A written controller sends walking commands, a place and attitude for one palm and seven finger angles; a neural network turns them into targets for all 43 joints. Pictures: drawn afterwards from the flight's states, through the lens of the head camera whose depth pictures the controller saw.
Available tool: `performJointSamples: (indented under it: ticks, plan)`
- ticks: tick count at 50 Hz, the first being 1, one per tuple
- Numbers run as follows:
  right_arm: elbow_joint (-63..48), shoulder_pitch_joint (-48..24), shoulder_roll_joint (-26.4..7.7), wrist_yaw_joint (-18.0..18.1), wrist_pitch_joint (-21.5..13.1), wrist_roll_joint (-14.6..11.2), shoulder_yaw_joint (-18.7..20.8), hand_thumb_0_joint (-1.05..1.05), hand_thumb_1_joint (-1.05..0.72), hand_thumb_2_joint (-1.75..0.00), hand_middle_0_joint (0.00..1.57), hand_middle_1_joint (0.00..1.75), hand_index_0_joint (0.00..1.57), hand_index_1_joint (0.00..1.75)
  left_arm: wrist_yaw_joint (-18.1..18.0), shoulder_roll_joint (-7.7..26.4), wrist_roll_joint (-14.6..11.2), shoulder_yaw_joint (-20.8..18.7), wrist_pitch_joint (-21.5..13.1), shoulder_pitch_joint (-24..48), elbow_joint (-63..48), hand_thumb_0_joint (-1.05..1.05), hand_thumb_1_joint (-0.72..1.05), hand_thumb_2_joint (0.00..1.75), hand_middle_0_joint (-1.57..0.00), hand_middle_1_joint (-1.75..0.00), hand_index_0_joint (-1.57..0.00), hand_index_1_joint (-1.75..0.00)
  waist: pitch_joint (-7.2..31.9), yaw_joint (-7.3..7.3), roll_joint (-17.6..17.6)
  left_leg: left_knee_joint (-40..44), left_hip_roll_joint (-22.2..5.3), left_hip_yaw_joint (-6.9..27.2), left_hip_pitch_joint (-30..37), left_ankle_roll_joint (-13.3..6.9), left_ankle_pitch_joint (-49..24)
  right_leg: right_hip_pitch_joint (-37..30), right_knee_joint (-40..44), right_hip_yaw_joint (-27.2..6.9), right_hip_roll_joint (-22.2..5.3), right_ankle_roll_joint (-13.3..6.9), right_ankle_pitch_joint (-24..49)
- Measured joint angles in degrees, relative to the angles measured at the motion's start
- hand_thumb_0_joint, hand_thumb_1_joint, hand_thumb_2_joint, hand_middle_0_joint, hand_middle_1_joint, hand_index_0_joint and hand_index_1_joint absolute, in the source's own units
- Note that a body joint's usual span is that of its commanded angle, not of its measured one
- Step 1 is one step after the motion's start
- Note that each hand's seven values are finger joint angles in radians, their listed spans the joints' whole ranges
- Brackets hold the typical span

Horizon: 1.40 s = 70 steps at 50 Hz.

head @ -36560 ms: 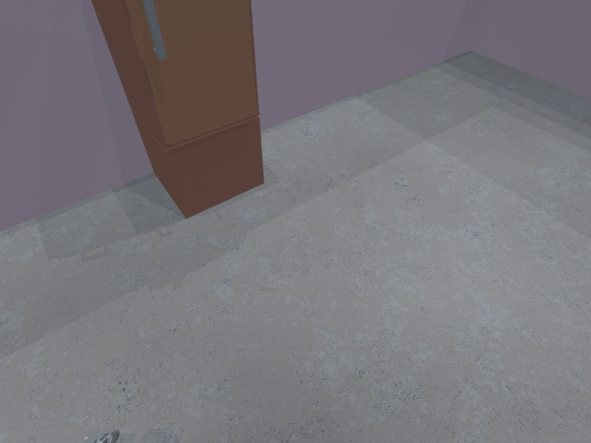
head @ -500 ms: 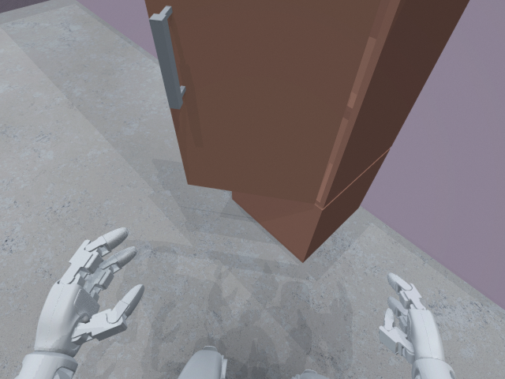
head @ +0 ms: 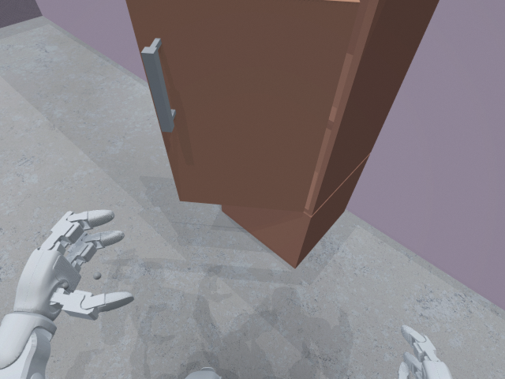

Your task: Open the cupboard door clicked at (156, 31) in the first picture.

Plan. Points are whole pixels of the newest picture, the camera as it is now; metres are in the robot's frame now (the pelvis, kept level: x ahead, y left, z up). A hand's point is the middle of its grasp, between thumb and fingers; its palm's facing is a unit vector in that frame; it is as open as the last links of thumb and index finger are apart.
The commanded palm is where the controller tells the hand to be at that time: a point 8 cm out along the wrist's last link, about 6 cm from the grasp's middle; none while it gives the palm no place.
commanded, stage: raise the hand with hooked fingers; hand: left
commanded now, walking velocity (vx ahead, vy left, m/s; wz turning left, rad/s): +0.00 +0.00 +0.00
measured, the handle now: (162, 87) +0.62 +0.22 +0.12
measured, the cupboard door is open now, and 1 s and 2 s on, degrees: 36 36 36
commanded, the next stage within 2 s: move the hooked fingers beside the handle in 1.08 s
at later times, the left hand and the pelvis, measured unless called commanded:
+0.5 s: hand (53, 222) +0.28 +0.28 +0.13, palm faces +0.01 -1.00 -0.04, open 14.0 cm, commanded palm +0.26 +0.33 +0.14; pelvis +0.01 +0.01 +0.02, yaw +1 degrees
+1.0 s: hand (72, 208) +0.30 +0.26 +0.14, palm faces +0.01 -1.00 -0.02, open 14.0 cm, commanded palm +0.27 +0.31 +0.14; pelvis +0.01 -0.01 +0.03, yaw +0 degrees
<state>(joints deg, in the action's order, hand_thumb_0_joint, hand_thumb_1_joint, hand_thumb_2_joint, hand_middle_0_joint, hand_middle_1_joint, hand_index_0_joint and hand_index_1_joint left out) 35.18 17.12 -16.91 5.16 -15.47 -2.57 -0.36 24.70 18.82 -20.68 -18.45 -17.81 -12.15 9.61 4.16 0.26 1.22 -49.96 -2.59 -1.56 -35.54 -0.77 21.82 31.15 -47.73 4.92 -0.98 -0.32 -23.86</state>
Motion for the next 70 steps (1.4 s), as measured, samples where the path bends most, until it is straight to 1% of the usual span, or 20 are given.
performJointSamples:
  ticks: [3, 8, 13, 18, 22, 27, 31, 35, 39, 43, 47, 61, 66, 70]
  plan:
    - [-0.68, -0.92, 0.20, 0.04, -0.29, -0.03, -0.32, 0.01, -0.90, -0.90, 0.20, 0.30, 0.20, 0.30, -0.04, 0.42, 0.17, -0.19, 1.07, 1.43, -0.10, 0.00, -0.16, 0.44, -0.28, -0.98, -0.28, -0.98, -0.16, -0.16, -0.20, 1.08, 0.23, -0.09, 1.54, -0.27, -0.25, -1.69, 1.41, -0.06, -0.15, 0.29, 0.48]
    - [-2.07, -2.40, 1.22, -0.08, -0.06, -0.06, -1.55, 0.01, -0.90, -0.90, 0.20, 0.30, 0.20, 0.30, 0.35, 1.43, 0.36, -1.08, 4.15, 4.36, 0.78, -0.01, -0.28, 0.39, -0.28, -1.06, -0.29, -1.05, -0.25, -0.73, -0.20, 2.94, 0.55, -0.25, 3.95, -0.62, -0.76, -4.31, 3.74, -0.15, -0.34, 0.67, 1.31]
    - [-2.75, -3.30, 2.19, -0.07, 0.57, -0.02, -2.96, 0.01, -0.90, -0.90, 0.20, 0.30, 0.21, 0.30, 1.25, 2.44, 0.46, -2.11, 7.01, 7.38, 2.19, -0.01, -0.39, 0.35, -0.29, -1.13, -0.29, -1.12, -0.37, -1.52, 0.11, 4.70, 0.88, -0.33, 6.02, -0.88, -1.32, -6.54, 5.78, -0.17, -0.56, 0.98, 2.06]
    - [-2.49, -3.52, 2.60, 0.25, 1.32, -0.05, -3.92, 0.01, -0.90, -0.90, 0.21, 0.30, 0.21, 0.30, 2.46, 3.48, 0.70, -3.23, 9.16, 10.68, 4.12, -0.01, -0.45, 0.32, -0.30, -1.17, -0.30, -1.17, -0.79, -2.12, 0.43, 6.23, 1.13, -0.26, 7.65, -1.00, -1.95, -8.30, 7.51, -0.06, -0.69, 1.11, 2.75]
    - [-1.95, -3.23, 2.48, 0.66, 1.89, -0.21, -4.31, 0.01, -0.90, -0.90, 0.21, 0.30, 0.21, 0.30, 3.24, 4.55, 0.96, -3.98, 10.42, 13.41, 6.07, -0.01, -0.48, 0.31, -0.30, -1.19, -0.30, -1.18, -1.28, -2.19, 0.58, 7.58, 1.29, -0.22, 8.88, -0.98, -2.54, -9.54, 8.81, 0.01, -0.77, 1.10, 3.30]
    - [-1.24, -2.50, 1.93, 1.02, 2.37, -0.38, -4.29, 0.01, -0.90, -0.90, 0.21, 0.30, 0.21, 0.30, 4.39, 6.15, 0.86, -5.59, 11.61, 16.24, 8.77, -0.02, -0.49, 0.30, -0.30, -1.20, -0.30, -1.19, -1.74, -1.84, 0.73, 9.39, 1.23, -0.31, 10.38, -0.83, -3.31, -10.92, 10.52, -0.06, -0.61, 0.96, 4.05]
    - [-0.78, -1.62, 1.26, 1.17, 2.62, -0.57, -3.93, 0.01, -0.90, -0.90, 0.21, 0.30, 0.21, 0.30, 5.42, 7.38, 0.51, -6.74, 12.10, 18.38, 10.80, -0.02, -0.50, 0.30, -0.30, -1.20, -0.30, -1.19, -1.80, -1.57, 0.77, 10.75, 1.10, -0.41, 11.50, -0.63, -3.83, -11.89, 11.73, -0.16, -0.42, 0.77, 4.54]
    - [-0.79, -0.95, 0.55, 0.95, 3.03, -0.83, -3.42, 0.01, -0.90, -0.90, 0.21, 0.30, 0.21, 0.30, 6.60, 8.16, -0.13, -7.06, 12.64, 19.67, 13.49, -0.02, -0.50, 0.30, -0.30, -1.20, -0.30, -1.19, -1.51, -1.22, 0.66, 11.53, 0.97, -0.59, 11.66, -0.41, -4.20, -11.73, 12.06, -0.34, -0.27, 0.56, 4.72]
    - [-1.17, -0.72, -0.04, 0.64, 3.22, -0.78, -2.75, 0.01, -0.90, -0.90, 0.20, 0.30, 0.21, 0.30, 6.62, 7.50, 0.36, -6.76, 12.86, 18.69, 13.26, -0.02, -0.50, 0.30, -0.30, -1.20, -0.30, -1.19, -1.65, -0.86, 0.62, 11.75, 0.73, -0.84, 11.57, -0.19, -4.31, -11.32, 11.90, -0.62, -0.05, 0.33, 4.71]
    - [-1.28, -0.69, -0.05, 0.68, 3.15, -0.64, -2.36, 0.01, -0.90, -0.90, 0.20, 0.30, 0.21, 0.30, 5.73, 6.20, 0.49, -6.95, 11.75, 17.36, 12.08, -0.02, -0.50, 0.30, -0.30, -1.20, -0.30, -1.20, -1.80, -0.70, 0.48, 11.89, 0.46, -0.98, 11.71, 0.07, -4.28, -11.23, 11.76, -0.79, 0.21, 0.08, 4.61]
    - [-1.07, -0.81, 0.31, 0.93, 3.00, -0.66, -2.37, 0.01, -0.90, -0.90, 0.20, 0.30, 0.21, 0.30, 5.16, 5.66, 0.52, -7.29, 10.94, 17.29, 12.03, -0.02, -0.50, 0.30, -0.30, -1.20, -0.30, -1.20, -1.92, -0.79, 0.37, 11.92, 0.22, -0.83, 11.96, 0.38, -4.24, -11.43, 11.66, -0.68, 0.47, -0.20, 4.44]
    - [-0.96, -1.89, 0.80, 1.21, 2.96, -0.91, -2.88, 0.01, -0.90, -0.90, 0.20, 0.30, 0.21, 0.30, 5.84, 5.98, 0.23, -6.84, 11.06, 18.46, 14.08, -0.02, -0.50, 0.30, -0.30, -1.20, -0.30, -1.20, -1.37, -1.24, 1.29, 12.20, 0.06, -0.61, 12.13, 0.88, -4.41, -11.32, 11.25, -0.51, 0.64, -0.64, 4.13]
    - [-0.30, -2.16, 0.58, 1.74, 3.27, -1.06, -2.96, 0.01, -0.90, -0.90, 0.20, 0.30, 0.21, 0.30, 5.55, 6.38, 1.11, -6.19, 10.45, 22.84, 18.35, -0.02, -0.50, 0.30, -0.30, -1.20, -0.30, -1.20, -1.75, -1.33, 1.10, 11.69, 0.17, -0.05, 11.33, 0.98, -4.51, -10.76, 10.74, 0.02, 0.55, -0.75, 4.00]
    - [0.34, -2.29, 0.35, 2.06, 3.73, -1.07, -3.03, 0.01, -0.90, -0.90, 0.20, 0.30, 0.21, 0.30, 5.06, 7.21, 2.56, -5.12, 9.89, 28.26, 23.17, -0.02, -0.50, 0.30, -0.30, -1.20, -0.30, -1.20, -2.24, -0.91, 0.87, 11.26, 0.23, 0.32, 10.27, 1.00, -4.68, -9.87, 10.38, 0.37, 0.50, -0.84, 4.06]
